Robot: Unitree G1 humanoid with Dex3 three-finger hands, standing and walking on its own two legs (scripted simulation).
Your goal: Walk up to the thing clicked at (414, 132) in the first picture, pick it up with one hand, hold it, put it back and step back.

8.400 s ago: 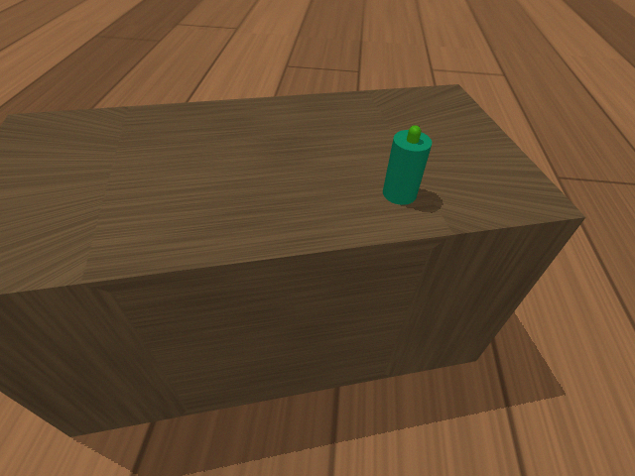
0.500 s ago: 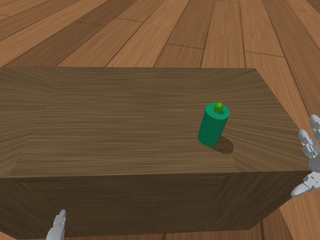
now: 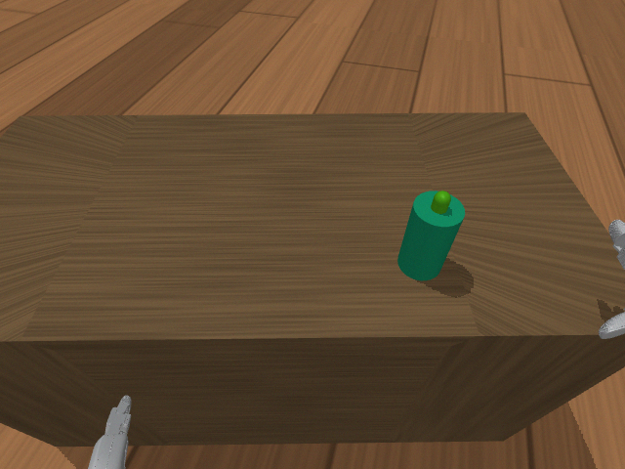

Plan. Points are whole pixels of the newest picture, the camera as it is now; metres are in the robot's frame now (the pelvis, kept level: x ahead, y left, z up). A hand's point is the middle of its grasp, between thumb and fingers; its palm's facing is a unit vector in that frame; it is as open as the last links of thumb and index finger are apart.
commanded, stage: go down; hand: right
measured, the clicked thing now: (430, 231) +0.48 -0.16 +0.02
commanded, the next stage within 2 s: approach in 1.82 s
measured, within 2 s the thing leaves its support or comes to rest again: neither
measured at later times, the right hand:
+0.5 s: hand (622, 255) +0.37 -0.34 +0.12, palm faces +0.10 +0.99 +0.01, open 17.3 cm
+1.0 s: hand out of the picture +0.39 -0.36 +0.12, palm faces +0.12 +0.99 +0.01, open 17.5 cm
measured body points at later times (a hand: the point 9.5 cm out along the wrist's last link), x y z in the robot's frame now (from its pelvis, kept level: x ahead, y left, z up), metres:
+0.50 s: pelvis +0.00 +0.00 -0.01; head +0.04 -0.02 +0.44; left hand +0.15 +0.27 -0.08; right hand +0.36 -0.40 +0.12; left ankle +0.00 +0.14 -0.73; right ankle +0.00 -0.13 -0.73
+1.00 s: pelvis +0.00 -0.01 -0.02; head +0.05 -0.03 +0.43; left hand +0.14 +0.26 -0.08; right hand +0.38 -0.41 +0.12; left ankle +0.00 +0.14 -0.73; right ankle +0.00 -0.13 -0.73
